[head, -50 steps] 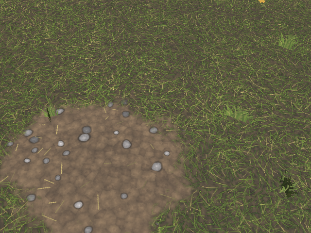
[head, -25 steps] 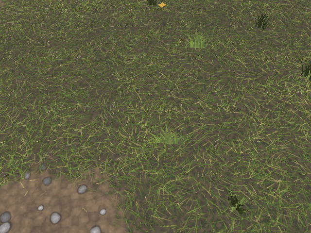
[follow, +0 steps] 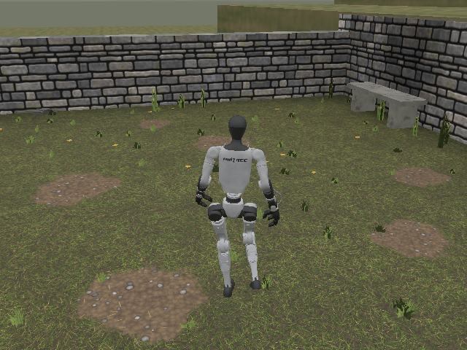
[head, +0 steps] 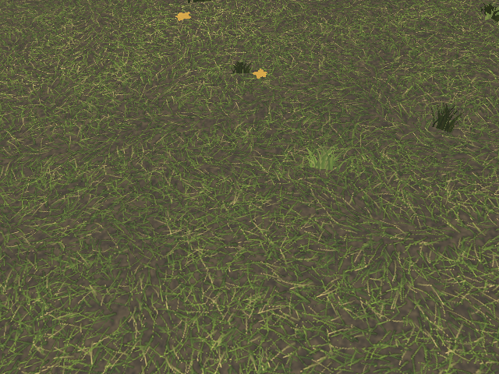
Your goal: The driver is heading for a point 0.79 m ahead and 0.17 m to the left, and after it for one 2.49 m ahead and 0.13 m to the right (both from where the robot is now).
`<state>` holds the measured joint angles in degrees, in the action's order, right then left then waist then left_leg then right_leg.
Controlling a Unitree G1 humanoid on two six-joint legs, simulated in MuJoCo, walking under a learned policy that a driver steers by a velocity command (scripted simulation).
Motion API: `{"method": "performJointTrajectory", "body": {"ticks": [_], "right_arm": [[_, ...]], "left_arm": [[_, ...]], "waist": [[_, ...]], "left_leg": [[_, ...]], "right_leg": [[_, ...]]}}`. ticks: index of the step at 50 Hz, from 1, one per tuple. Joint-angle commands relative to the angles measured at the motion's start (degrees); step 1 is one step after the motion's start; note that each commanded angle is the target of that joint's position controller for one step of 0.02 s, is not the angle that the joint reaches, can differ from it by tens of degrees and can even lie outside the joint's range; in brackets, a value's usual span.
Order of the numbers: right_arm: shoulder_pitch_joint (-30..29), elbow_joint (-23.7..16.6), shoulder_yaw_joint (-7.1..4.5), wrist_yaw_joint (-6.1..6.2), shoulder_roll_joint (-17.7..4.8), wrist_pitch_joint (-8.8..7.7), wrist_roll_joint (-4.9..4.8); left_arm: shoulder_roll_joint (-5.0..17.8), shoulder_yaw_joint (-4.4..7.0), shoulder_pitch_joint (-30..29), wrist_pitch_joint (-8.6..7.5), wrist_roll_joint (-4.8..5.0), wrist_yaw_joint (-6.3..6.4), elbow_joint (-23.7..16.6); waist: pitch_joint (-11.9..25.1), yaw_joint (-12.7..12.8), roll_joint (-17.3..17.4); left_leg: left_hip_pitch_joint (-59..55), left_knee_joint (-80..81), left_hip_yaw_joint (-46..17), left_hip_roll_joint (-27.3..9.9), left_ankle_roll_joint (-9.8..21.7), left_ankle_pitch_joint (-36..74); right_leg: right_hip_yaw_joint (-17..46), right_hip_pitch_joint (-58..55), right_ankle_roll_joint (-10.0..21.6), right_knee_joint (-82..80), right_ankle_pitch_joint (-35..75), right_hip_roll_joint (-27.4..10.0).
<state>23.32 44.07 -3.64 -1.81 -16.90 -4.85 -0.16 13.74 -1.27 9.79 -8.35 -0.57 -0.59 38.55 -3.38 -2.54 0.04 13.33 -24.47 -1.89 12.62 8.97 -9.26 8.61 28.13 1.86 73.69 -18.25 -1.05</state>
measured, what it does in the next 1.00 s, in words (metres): walks ahead, turning left: right foot, then left foot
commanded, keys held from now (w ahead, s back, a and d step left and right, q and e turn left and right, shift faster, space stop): w+q+shift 0.68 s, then w+e+shift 0.32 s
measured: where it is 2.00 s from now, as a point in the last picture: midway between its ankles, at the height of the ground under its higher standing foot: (126, 100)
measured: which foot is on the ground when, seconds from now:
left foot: down 0.00-0.26, up 0.28-0.70, down 0.72-1.00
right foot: up 0.00-0.22, down 0.24-0.72, up 0.74-1.00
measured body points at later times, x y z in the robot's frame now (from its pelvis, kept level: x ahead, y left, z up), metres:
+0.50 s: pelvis +0.45 -0.05 +0.00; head +0.46 -0.02 +0.45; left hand +0.32 +0.23 -0.12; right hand +0.76 -0.20 -0.06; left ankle +0.48 +0.10 -0.63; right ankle +0.45 -0.20 -0.73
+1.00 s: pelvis +0.81 +0.21 +0.00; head +0.81 +0.21 +0.45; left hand +0.77 +0.50 -0.10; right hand +0.99 +0.02 -0.12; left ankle +0.72 +0.19 -0.73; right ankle +1.09 +0.17 -0.63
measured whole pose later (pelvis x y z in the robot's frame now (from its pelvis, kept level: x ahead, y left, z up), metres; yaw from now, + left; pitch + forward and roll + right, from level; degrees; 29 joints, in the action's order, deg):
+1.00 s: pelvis +0.81 +0.21 +0.00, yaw +38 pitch -2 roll +2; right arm 23.1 46.1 -2.5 -1.5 -13.5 -6.8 1.4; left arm 16.7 1.8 12.1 -3.3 2.5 0.0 42.4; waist -1.5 -2.8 -2.5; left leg -1.3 -18.4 8.0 6.3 6.2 -18.2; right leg 6.5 47.1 0.5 58.7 3.4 -8.5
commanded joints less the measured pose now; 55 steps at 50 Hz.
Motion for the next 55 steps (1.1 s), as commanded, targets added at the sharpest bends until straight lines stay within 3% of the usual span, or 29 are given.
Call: {"method": "performJointTrajectory", "body": {"ticks": [1,4,6,9,11,12,13,14,15,16,17,18,19,21,25,29,32,34,35,36,37,38,39,40,42,45,50,53,55], "right_arm": [[-5.7,-5.9,-0.55,0.74,-3.6,-1.20,-1.61],[-4.4,-5.1,-1.59,2.12,-6.2,-1.06,-2.59],[-0.2,-3.6,-2.24,2.32,-7.9,-0.82,-2.97],[2.7,-2.3,-2.27,2.61,-6.8,0.04,-3.48],[2.0,-2.3,-2.53,2.41,-7.4,1.03,-2.37],[-0.8,-4.0,-1.97,1.98,-6.4,1.50,-0.63],[1.8,-5.8,0.33,1.84,1.1,1.31,1.79],[10.9,-8.9,2.06,1.65,3.2,0.39,-4.22],[5.8,-6.6,1.36,2.58,-2.2,1.13,-5.16],[-1.6,-7.6,0.63,2.49,-5.1,1.47,-3.72],[-6.4,-8.3,0.48,2.30,-4.9,1.89,-2.13],[-8.7,-9.7,0.22,1.82,-4.3,2.01,-1.36],[-9.2,-10.2,0.15,1.23,-3.3,2.51,-1.80],[-9.5,-11.4,0.56,0.86,-1.1,3.95,-2.95],[-13.8,-13.5,1.24,-0.09,-1.1,3.99,-1.94],[-23.0,-15.1,1.31,-2.00,-2.3,2.75,-1.67],[-24.0,-16.1,-0.05,-2.93,-5.5,2.23,-2.31],[-10.9,-13.6,-2.49,-2.66,-9.8,3.11,-2.99],[3.5,-9.5,-4.41,-1.80,-12.6,3.79,-2.45],[10.5,-6.5,-5.62,-0.13,-14.0,4.87,-2.76],[1.3,-9.0,-3.31,-0.20,-16.0,3.14,-0.48],[4.3,-9.4,-3.17,-0.09,-10.4,2.83,0.24],[2.7,-7.9,-2.89,-0.30,-10.5,1.51,0.60],[-2.3,-7.1,-2.04,-0.51,-8.3,0.12,0.25],[-8.6,-6.8,-0.69,-0.56,-4.4,-1.40,1.82],[-9.0,-4.4,-0.52,-0.52,-3.0,-2.69,1.38],[-5.4,-2.4,-0.22,1.42,-3.4,-3.91,1.71],[-2.6,-0.6,-0.19,2.26,-5.1,-3.48,1.26],[-2.0,-0.2,-0.34,2.84,-6.6,-2.14,1.29]], "left_arm": [[7.2,2.04,1.0,-0.48,-1.02,0.35,-5.0],[4.0,0.82,-10.5,-1.05,-2.03,0.03,-10.2],[4.8,1.81,-12.2,-0.92,-0.53,0.21,-11.1],[8.2,3.75,-14.3,-0.77,1.96,1.00,-12.2],[12.0,6.32,-5.6,-1.24,2.61,1.33,-10.8],[13.1,7.22,7.7,-0.77,2.94,1.68,-8.9],[17.1,7.99,20.4,0.19,2.68,2.20,-6.6],[20.8,8.40,18.7,0.40,0.65,0.38,-4.4],[13.1,7.45,14.5,1.09,0.55,0.52,-6.8],[9.9,6.65,11.9,1.71,0.60,0.96,-6.0],[9.5,6.40,10.6,2.07,-0.23,0.92,-4.9],[8.6,6.19,8.8,2.07,-0.88,0.93,-3.7],[7.2,5.90,8.1,1.78,-1.07,0.86,-2.4],[5.1,5.57,6.2,1.49,0.41,0.44,-0.4],[8.4,6.41,3.3,1.09,0.40,0.73,1.2],[12.0,6.94,7.9,1.23,0.31,1.14,3.6],[17.0,7.70,11.0,2.29,0.21,1.87,4.5],[20.0,8.44,8.7,3.70,0.45,2.46,3.4],[19.1,8.00,6.5,3.49,0.73,2.28,2.5],[14.3,6.51,4.0,2.14,1.41,2.22,2.6],[4.8,2.85,20.7,0.01,1.18,0.54,0.2],[11.8,3.94,13.6,-1.45,4.18,0.02,0.9],[12.7,4.35,6.1,-1.22,6.33,0.40,-1.5],[11.0,3.93,4.0,-0.46,5.35,1.22,-1.6],[9.8,4.05,9.1,2.53,3.95,1.07,1.8],[6.8,4.02,9.2,5.67,3.57,1.19,3.3],[5.9,3.78,-1.5,4.13,2.81,-0.20,0.6],[4.4,3.29,-5.3,3.15,3.15,-2.17,-0.6],[5.5,3.74,-6.8,2.76,3.08,-3.64,-2.0]], "waist": [[-3.2,5.9,-3.6],[-6.3,1.5,-0.7],[-2.8,-0.8,1.8],[-1.3,-1.3,5.0],[5.5,4.8,5.8],[15.0,12.0,6.3],[25.1,13.1,-6.3],[32.8,5.8,-34.8],[22.5,8.7,-21.8],[13.3,9.9,-12.8],[7.8,9.2,-2.0],[4.3,7.3,-1.5],[2.2,6.0,-3.1],[1.2,3.7,-5.1],[-3.7,2.0,-2.5],[-6.8,5.4,1.9],[-2.8,2.9,-3.6],[4.8,-5.9,-8.6],[11.1,-12.8,-6.9],[11.6,-15.9,5.5],[22.7,0.8,18.4],[28.1,-6.3,8.6],[12.7,-5.2,1.4],[7.0,-1.7,-4.6],[1.4,3.7,-1.6],[-2.2,4.7,0.9],[-3.9,0.3,-0.4],[-5.3,-1.3,0.1],[-4.3,-0.7,2.3]], "left_leg": [[4.7,15.9,-24.6,-14.4,10.6,-3.6],[20.0,16.4,-17.7,-9.6,6.4,-0.8],[20.3,15.5,-20.3,-10.9,4.0,-6.1],[5.8,8.2,-24.1,-12.5,1.6,-4.4],[-1.9,-6.6,-22.9,-12.3,-1.5,13.8],[3.0,-21.6,-20.6,-11.6,-3.8,16.6],[13.9,-42.7,-15.5,-8.0,-4.5,-12.3],[31.0,-59.8,-10.7,-7.9,-5.9,-22.4],[36.7,-63.4,-8.7,-13.0,-6.4,-15.9],[38.5,-62.8,-5.8,-14.3,-6.4,-11.7],[35.8,-60.6,-4.6,-16.7,-6.4,-9.6],[33.7,-56.9,-5.0,-18.6,-6.2,-7.6],[31.0,-54.7,-5.3,-20.6,-6.0,-7.8],[31.6,-53.1,-4.6,-22.5,-5.7,-8.6],[33.6,-43.5,-2.9,-22.8,-6.9,2.3],[29.5,-26.3,4.6,-19.1,-4.6,13.9],[18.5,-20.4,12.4,-11.4,-1.7,10.5],[3.6,-21.7,13.1,-7.9,1.0,3.1],[-16.8,-17.5,7.9,-8.6,4.3,5.3],[-34.4,-9.7,-1.4,-13.6,7.5,10.8],[-47.0,-5.9,-35.4,-29.1,17.0,-4.5],[-42.6,6.7,-44.4,-31.5,16.7,-28.9],[-29.5,12.5,-40.2,-31.3,13.3,-30.6],[-19.4,12.4,-34.0,-30.2,10.5,-24.6],[-2.1,12.9,-20.9,-26.1,6.9,-16.8],[5.4,15.7,-6.1,-22.4,2.3,-7.2],[0.3,18.7,9.3,-17.9,-3.8,10.2],[-8.6,19.5,12.5,-20.2,-6.5,19.0],[-16.1,15.5,14.4,-21.2,-8.2,36.7]], "right_leg": [[-1.3,7.8,-2.2,-10.7,1.1,-3.6],[-5.9,-6.4,-4.5,-32.8,20.5,-0.7],[-4.9,-16.1,-5.5,-38.4,31.5,1.5],[-1.7,-14.5,-5.6,-45.8,26.3,1.6],[-2.6,-21.8,-3.6,-46.3,17.5,2.1],[-1.1,-36.7,-1.3,-40.5,11.8,-2.5],[12.6,-54.3,1.0,-38.3,1.0,-13.8],[50.3,-62.3,11.2,-54.2,-25.8,-27.5],[46.7,-55.3,9.1,-58.3,-36.4,-22.9],[33.6,-47.5,6.8,-57.5,-24.8,-20.4],[23.8,-38.9,5.6,-57.0,-9.9,-18.1],[17.6,-32.4,6.1,-57.5,-2.0,-16.2],[11.4,-27.9,5.5,-58.1,4.2,-14.5],[5.5,-24.8,5.5,-60.7,6.0,-14.0],[-7.3,-20.6,5.2,-65.2,15.8,-12.9],[-17.7,-24.9,2.0,-67.6,26.1,-10.5],[-21.5,-31.2,-0.7,-58.9,67.6,-11.0],[-21.5,-31.2,-0.1,-40.3,88.0,-13.2],[-19.6,-21.0,0.8,-24.6,82.9,-12.8],[-20.2,-4.9,-1.2,2.6,31.6,-2.1],[-7.3,14.3,-0.4,19.2,-14.3,1.7],[-0.2,15.2,1.4,18.7,-8.5,0.5],[-2.6,19.0,1.6,15.0,-5.6,-1.1],[-2.1,17.4,1.9,9.1,-2.3,-4.8],[-0.6,8.6,1.1,4.8,4.0,-8.7],[0.1,9.2,-1.0,-0.7,10.6,-9.7],[-6.5,11.3,-1.5,-21.8,32.2,-6.1],[-9.9,11.6,0.5,-31.6,37.0,-3.9],[-14.3,9.8,2.4,-36.8,34.0,-0.5]]}}
Velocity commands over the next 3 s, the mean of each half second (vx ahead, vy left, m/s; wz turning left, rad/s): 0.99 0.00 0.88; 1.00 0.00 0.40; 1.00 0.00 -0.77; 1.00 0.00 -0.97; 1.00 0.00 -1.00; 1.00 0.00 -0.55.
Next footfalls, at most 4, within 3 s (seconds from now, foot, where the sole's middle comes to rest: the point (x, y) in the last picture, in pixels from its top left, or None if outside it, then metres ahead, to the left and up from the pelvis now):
0.24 right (339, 369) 0.48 -0.18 -0.77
0.72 left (188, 287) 0.74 0.22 -0.77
1.20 right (153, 174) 1.20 0.36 -0.77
1.62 left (83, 123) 1.50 0.67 -0.77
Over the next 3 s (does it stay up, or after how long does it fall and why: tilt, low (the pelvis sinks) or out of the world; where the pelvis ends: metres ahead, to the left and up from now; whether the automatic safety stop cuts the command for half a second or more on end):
stays up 2.28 0.04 -0.03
